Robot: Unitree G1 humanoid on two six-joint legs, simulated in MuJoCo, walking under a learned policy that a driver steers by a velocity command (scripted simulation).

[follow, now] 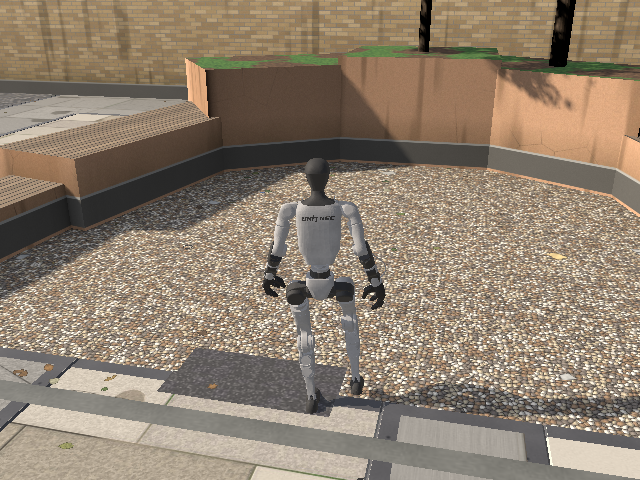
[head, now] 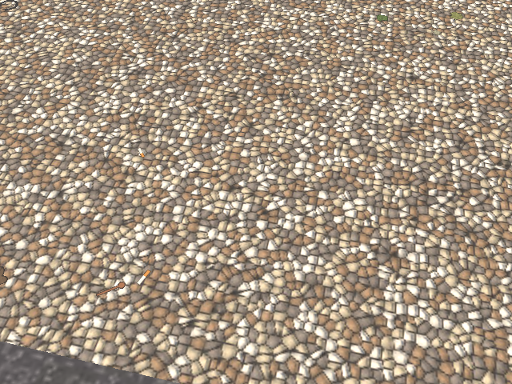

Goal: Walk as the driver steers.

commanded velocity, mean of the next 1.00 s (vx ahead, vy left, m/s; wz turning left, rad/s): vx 0.26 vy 0.00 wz -0.31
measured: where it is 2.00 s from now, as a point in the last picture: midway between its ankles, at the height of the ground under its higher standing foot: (307, 318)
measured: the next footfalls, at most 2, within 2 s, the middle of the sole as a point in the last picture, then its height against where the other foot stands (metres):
right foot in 0.34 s outside the picture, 0.03 m lower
left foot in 0.96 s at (250, 379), level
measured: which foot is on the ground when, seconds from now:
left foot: down 0.00-0.36, up 0.38-0.94, down 0.96-1.00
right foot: up 0.00-0.32, down 0.34-0.96, up 0.98-1.00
